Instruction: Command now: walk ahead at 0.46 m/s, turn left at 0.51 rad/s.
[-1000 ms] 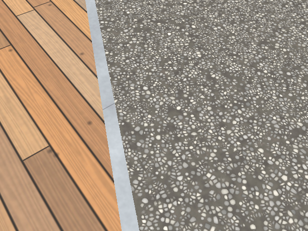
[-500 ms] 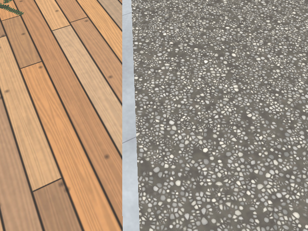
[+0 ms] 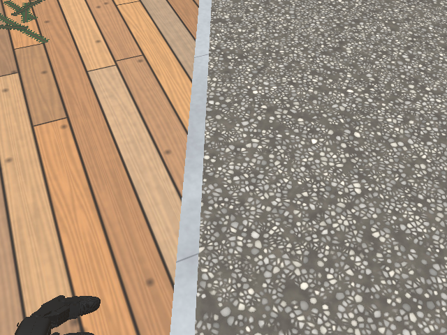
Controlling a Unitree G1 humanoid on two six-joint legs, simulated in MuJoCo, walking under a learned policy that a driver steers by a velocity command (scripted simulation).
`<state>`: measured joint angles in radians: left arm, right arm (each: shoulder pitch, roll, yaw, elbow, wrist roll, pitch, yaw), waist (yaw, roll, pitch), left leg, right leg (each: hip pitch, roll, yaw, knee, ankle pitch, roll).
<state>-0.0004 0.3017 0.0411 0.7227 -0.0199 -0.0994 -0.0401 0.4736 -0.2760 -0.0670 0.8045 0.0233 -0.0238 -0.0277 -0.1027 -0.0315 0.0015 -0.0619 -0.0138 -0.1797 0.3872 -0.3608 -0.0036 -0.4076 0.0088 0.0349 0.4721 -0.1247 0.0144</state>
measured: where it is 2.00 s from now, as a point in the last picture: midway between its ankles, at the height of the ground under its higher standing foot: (91, 211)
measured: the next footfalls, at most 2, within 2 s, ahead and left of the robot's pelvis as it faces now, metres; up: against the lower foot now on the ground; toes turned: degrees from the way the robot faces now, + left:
right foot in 0.02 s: +0.13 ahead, -0.13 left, +0.00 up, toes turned +3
left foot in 0.50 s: +0.39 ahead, +0.18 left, +0.00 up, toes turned +19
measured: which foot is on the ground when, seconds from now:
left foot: down 0.00-0.02, up 0.04-0.48, down 0.50-1.00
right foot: up 0.00-0.00, down 0.02-0.50, up 0.52-0.98, down 1.00-1.00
